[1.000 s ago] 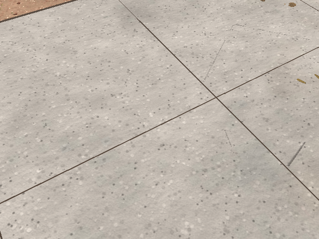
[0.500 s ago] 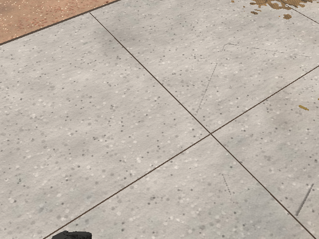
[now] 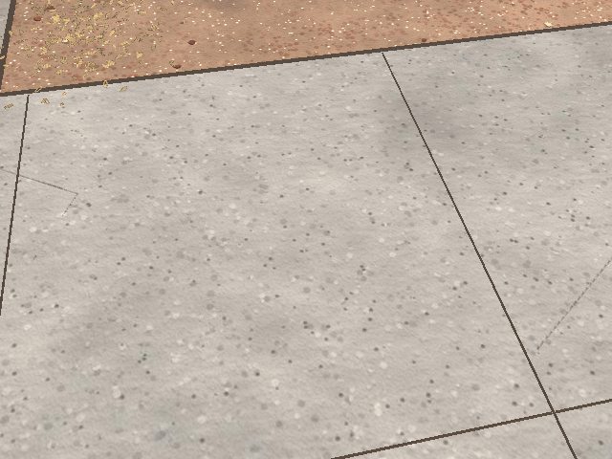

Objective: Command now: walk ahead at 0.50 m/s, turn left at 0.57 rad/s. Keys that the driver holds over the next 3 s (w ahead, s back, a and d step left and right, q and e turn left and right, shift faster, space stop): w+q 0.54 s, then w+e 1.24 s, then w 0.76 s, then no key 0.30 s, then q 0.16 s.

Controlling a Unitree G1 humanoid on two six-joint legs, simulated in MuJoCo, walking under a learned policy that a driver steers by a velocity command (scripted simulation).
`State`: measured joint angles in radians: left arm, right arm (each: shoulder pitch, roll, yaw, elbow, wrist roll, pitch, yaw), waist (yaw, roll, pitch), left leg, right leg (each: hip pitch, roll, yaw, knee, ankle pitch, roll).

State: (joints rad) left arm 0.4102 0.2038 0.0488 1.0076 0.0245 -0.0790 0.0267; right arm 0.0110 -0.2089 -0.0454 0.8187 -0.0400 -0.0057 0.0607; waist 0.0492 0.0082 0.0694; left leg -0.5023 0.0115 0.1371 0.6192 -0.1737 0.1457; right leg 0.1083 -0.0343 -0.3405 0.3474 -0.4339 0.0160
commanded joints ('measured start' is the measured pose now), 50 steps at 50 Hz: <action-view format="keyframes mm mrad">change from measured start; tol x16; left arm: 1 -2 204 43 -53 -2 19 2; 23 -532 126 -2 -368 4 32 -55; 29 24 281 42 -263 30 -7 -7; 33 -180 154 22 -255 0 12 -36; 50 -26 236 58 -168 -17 18 -37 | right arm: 1 306 -134 -56 41 -9 -21 -23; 3 365 -327 -106 30 5 -12 -42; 28 371 -246 -66 20 28 -64 -67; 30 582 -92 -32 3 60 -72 -57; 44 54 -96 25 -126 4 -48 -26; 50 110 -139 11 -128 14 -73 -51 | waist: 1 -175 -64 -173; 3 -143 223 -328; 6 -83 -37 -71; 24 -139 70 -14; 28 55 18 -186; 30 -12 -358 -395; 33 -42 -25 -83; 50 -68 -81 -73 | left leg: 1 364 -104 9 -115 -62 84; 3 808 342 -864 -321 -145 297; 8 402 157 -421 -384 280 148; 19 485 95 -439 -391 337 96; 27 457 82 -484 -122 668 7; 29 286 -29 -349 355 319 -32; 30 7 -197 -270 593 -363 -69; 31 -80 -114 -308 668 -307 -54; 50 286 -22 -138 -149 20 -155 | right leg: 1 -98 -235 47 481 1036 -98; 3 -763 54 192 1112 -123 1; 23 -794 -2 344 296 393 16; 28 -185 32 346 113 321 -75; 30 174 -397 1105 -59 102 -267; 32 -78 -306 958 -90 10 -256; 37 -229 -153 657 -110 531 -246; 50 -347 -99 664 11 422 -172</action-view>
